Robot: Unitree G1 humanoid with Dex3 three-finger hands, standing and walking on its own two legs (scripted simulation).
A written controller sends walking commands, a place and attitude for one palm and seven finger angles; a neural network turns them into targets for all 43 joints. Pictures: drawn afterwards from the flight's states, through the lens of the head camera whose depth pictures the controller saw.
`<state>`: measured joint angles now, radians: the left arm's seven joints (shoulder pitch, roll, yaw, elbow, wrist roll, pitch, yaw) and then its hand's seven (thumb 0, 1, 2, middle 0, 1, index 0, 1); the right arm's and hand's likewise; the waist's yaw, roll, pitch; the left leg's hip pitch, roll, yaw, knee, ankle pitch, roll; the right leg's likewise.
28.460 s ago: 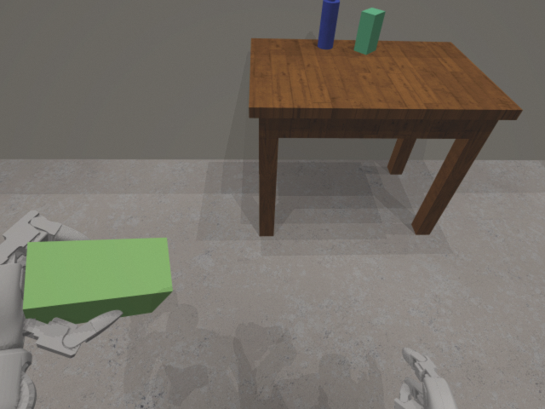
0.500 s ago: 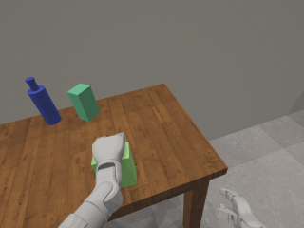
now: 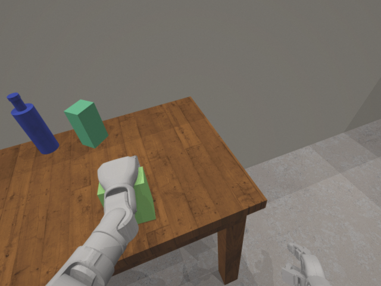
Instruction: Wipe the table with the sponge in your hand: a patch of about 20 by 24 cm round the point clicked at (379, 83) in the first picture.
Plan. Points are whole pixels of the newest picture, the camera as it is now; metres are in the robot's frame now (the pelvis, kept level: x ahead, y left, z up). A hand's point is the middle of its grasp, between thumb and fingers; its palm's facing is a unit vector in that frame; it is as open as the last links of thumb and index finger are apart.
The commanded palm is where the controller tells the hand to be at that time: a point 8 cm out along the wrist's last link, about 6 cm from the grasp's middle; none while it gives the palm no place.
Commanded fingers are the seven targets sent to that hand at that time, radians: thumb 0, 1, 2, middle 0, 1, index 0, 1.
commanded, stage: wipe forward along the third lane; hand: left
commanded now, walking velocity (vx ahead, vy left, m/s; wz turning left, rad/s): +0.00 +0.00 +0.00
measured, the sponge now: (131, 204) +0.32 +0.20 -0.02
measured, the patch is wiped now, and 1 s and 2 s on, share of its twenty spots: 0.70 1.00 1.00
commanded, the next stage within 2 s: wipe back along the third lane in 1.06 s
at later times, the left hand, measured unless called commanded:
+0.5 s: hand (128, 168) +0.39 +0.21 +0.04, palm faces -0.08 +0.00 -1.00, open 10.5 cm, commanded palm +0.37 +0.22 +0.07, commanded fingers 0.00 0.10 1.30 -1.20 -1.60 -1.20 -1.60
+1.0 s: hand (122, 154) +0.43 +0.24 +0.04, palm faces -0.10 +0.00 -1.00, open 10.5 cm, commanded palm +0.42 +0.25 +0.07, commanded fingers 0.00 0.10 1.30 -1.20 -1.60 -1.20 -1.60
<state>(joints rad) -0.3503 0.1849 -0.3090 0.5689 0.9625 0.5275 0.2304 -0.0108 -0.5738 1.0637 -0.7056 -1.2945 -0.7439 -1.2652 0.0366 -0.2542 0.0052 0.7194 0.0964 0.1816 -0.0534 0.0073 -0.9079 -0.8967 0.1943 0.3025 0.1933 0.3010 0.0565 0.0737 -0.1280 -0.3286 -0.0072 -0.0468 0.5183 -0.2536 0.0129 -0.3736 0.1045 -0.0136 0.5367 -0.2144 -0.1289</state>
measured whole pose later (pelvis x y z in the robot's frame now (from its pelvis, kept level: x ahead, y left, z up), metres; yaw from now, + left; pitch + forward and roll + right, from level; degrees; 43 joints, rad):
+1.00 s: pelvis -0.02 +0.01 -0.01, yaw -2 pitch +13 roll +1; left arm -0.83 0.41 -0.08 1.15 0.96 0.36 0.28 0.02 -0.58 1.07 -0.71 -1.30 -0.74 -1.28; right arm 0.17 -0.28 0.01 0.74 0.10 0.09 -0.06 0.00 -0.91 -0.90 0.20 0.30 0.20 0.30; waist -0.09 0.06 -0.14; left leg -0.62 -0.01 -0.06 0.65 -0.29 0.02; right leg -0.64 0.14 0.01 0.58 -0.17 -0.12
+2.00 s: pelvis +0.05 +0.10 +0.00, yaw -1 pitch +7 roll -2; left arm -0.46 0.11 -0.49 0.59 0.97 0.69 0.31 -0.01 -0.51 1.06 -0.60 -1.41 -0.63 -1.39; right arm 0.03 -0.23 0.00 0.69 0.08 0.28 0.08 0.00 -0.91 -0.90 0.20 0.30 0.20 0.31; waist 0.05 0.04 -0.17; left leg -0.34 -0.09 -0.04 0.55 -0.32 0.09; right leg -0.35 0.04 0.02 0.51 -0.27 -0.03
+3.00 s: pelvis +0.02 +0.02 +0.00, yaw -3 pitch +0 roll +1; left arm -0.07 0.20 -0.43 0.24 0.97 0.63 0.27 -0.01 -0.51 1.06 -0.60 -1.40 -0.65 -1.37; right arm -0.02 -0.26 0.01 0.68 0.09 0.23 0.05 0.01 -0.91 -0.90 0.19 0.30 0.19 0.30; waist 0.06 0.08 -0.12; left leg -0.21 -0.01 -0.03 0.49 -0.28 0.00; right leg -0.25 0.11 0.02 0.49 -0.23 -0.11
